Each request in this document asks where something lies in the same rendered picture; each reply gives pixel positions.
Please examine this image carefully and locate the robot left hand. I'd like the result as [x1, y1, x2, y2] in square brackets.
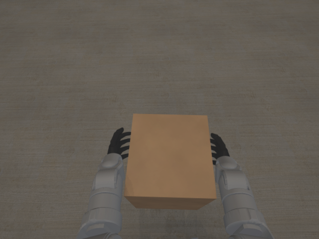
[107, 127, 131, 159]

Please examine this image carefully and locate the robot right forearm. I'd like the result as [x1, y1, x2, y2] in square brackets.
[215, 156, 275, 239]

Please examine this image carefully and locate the robot left forearm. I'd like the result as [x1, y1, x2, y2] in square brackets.
[75, 153, 125, 239]

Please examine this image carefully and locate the carton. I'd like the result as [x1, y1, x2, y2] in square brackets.
[124, 114, 217, 210]

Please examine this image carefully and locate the robot right hand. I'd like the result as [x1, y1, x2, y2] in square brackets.
[210, 133, 230, 165]

